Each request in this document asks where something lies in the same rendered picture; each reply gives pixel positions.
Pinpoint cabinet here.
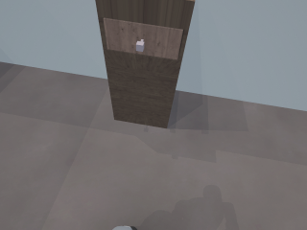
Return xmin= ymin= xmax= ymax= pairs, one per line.
xmin=95 ymin=0 xmax=196 ymax=128

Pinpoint drawer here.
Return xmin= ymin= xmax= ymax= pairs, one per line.
xmin=103 ymin=17 xmax=183 ymax=60

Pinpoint handle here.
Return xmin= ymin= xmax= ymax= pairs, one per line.
xmin=136 ymin=39 xmax=145 ymax=52

